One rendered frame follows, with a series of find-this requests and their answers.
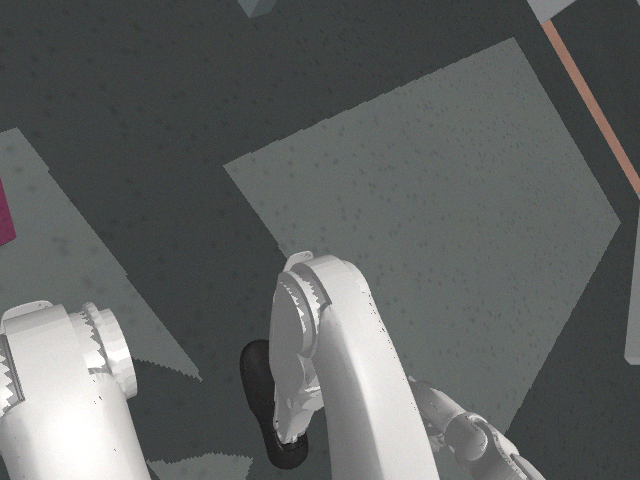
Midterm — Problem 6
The right robot foot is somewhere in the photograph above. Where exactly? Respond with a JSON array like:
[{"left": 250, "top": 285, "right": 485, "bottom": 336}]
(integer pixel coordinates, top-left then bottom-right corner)
[{"left": 240, "top": 339, "right": 308, "bottom": 470}]

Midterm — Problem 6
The right robot hand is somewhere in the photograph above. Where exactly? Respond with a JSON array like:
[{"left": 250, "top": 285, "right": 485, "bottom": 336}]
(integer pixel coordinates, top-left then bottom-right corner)
[{"left": 405, "top": 373, "right": 466, "bottom": 452}]

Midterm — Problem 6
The right robot arm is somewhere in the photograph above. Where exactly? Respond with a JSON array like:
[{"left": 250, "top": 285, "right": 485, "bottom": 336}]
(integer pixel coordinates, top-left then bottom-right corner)
[{"left": 444, "top": 412, "right": 546, "bottom": 480}]

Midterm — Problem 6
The carton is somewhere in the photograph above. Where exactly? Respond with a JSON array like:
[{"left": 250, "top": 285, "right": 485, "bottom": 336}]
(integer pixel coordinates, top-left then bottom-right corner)
[{"left": 0, "top": 178, "right": 17, "bottom": 245}]

